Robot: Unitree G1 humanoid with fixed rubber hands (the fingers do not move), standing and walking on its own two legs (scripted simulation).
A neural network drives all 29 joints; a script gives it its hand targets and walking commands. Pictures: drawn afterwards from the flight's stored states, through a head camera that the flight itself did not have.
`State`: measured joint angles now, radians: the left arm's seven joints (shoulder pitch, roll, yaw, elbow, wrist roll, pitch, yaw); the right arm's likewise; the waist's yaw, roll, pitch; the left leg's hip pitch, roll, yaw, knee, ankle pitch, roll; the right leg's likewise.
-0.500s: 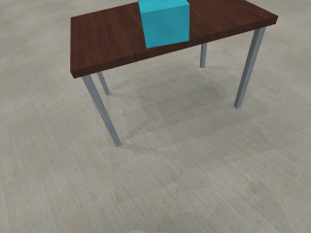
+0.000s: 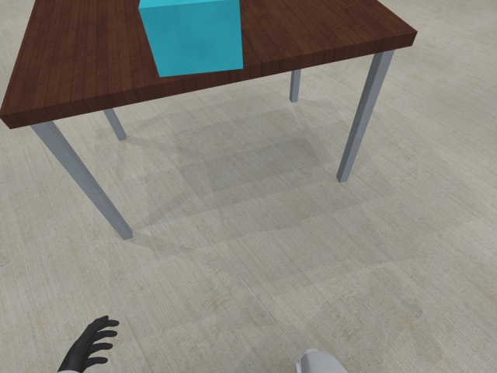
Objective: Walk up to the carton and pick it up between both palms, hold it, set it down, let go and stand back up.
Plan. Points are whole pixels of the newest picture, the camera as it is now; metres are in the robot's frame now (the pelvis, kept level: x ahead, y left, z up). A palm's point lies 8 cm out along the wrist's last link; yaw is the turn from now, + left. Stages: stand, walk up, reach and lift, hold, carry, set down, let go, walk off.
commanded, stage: walk up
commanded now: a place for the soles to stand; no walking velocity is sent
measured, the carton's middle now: (195, 19) +0.94 +0.13 +0.09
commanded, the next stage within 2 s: none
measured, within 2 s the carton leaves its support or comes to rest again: neither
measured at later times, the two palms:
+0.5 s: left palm (30, 352) +0.19 +0.37 -0.06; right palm (419, 317) +0.22 -0.28 -0.12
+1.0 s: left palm out of the picture +0.13 +0.49 -0.08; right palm (340, 291) +0.27 -0.15 -0.11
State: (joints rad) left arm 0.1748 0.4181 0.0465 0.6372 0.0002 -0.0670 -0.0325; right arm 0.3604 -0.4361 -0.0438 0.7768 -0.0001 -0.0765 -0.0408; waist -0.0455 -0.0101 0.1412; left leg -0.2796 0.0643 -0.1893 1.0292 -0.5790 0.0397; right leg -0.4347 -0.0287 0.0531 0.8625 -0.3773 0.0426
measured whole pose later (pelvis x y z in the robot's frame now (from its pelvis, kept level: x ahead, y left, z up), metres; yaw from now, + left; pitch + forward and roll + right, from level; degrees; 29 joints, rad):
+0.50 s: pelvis +0.15 +0.03 +0.00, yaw +5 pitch -2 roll -2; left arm 0.38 0.42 0.08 0.67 0.00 -0.07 0.07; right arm 0.28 -0.45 -0.04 0.78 0.00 0.04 0.06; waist -0.05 0.10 0.19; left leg -0.48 -0.06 -0.02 0.82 -0.30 0.05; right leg -0.10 -0.06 -0.04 0.75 -0.57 0.06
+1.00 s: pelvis +0.13 +0.15 -0.01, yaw +14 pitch -5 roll -4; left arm 0.31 0.43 0.06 0.70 0.00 0.02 0.11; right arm 0.23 -0.45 -0.05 0.77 0.00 0.08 0.03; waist -0.05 0.11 0.21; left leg -0.52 -0.15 -0.19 1.42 -0.49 -0.07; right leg -0.39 -0.08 -0.06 0.81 -0.33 0.03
